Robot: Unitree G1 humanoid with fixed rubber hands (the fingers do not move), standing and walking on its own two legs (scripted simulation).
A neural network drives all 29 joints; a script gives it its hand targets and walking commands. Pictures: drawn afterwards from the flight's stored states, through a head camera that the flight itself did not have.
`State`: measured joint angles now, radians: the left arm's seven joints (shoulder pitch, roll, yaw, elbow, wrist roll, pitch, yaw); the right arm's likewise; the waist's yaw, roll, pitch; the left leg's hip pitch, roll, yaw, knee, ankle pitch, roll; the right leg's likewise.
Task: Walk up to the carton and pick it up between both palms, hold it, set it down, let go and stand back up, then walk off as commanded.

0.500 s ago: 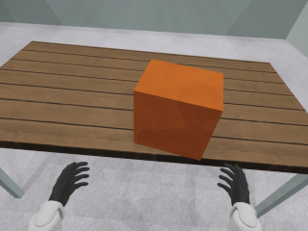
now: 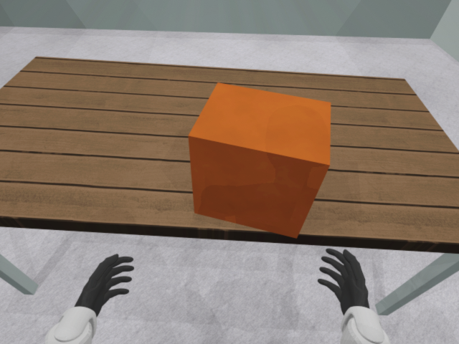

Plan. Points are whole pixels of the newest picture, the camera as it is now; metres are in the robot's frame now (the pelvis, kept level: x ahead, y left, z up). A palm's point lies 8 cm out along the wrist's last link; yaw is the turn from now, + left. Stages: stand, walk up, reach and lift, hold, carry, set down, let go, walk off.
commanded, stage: set down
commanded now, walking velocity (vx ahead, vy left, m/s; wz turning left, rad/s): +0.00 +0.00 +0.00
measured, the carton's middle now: (257, 161) +0.50 -0.02 +0.01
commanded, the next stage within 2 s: let go in 1.26 s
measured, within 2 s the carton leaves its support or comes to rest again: neither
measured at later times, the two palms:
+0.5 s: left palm (83, 331) +0.14 +0.26 -0.04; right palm (359, 319) +0.19 -0.19 -0.04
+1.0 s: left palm (107, 322) +0.16 +0.23 -0.06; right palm (365, 335) +0.18 -0.21 -0.07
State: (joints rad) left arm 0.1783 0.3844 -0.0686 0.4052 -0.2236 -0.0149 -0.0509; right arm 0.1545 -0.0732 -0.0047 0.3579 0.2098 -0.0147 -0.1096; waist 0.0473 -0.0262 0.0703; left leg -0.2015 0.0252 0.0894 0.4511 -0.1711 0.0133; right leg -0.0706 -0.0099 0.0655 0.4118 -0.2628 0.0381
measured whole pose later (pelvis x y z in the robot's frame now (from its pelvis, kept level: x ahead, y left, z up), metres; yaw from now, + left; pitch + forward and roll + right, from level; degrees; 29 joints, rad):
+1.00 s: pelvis +0.02 -0.01 +0.00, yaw +0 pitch -5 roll +0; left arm 0.27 0.29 -0.08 0.43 -0.07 0.10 0.02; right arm 0.24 -0.15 0.00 0.52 0.08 -0.10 0.02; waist 0.02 0.01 0.07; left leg -0.17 0.03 0.09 0.45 -0.20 0.01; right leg -0.04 -0.01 0.07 0.41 -0.29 0.03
